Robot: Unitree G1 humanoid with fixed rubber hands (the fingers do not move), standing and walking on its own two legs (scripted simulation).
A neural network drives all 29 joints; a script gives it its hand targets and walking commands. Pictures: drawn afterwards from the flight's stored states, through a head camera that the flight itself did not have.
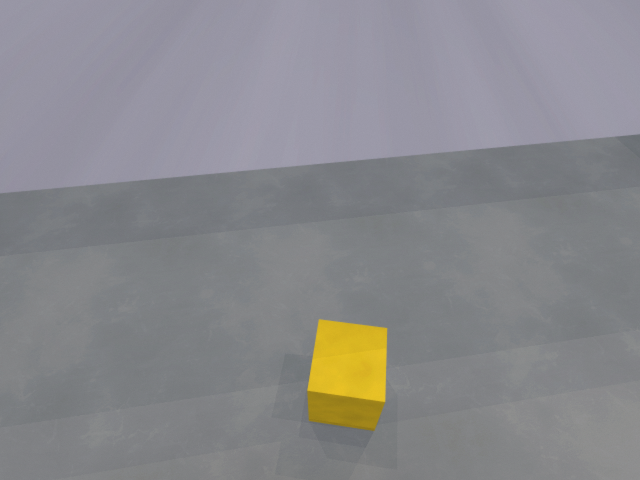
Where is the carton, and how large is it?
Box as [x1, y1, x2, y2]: [307, 319, 386, 430]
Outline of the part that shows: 319,319 307,389 309,420 373,430 384,403 386,328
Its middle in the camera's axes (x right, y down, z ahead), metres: +0.08 +0.41 +1.14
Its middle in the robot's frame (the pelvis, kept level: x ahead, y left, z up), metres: +0.51 -0.06 -0.65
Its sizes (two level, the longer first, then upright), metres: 0.210 0.200 0.250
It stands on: the floor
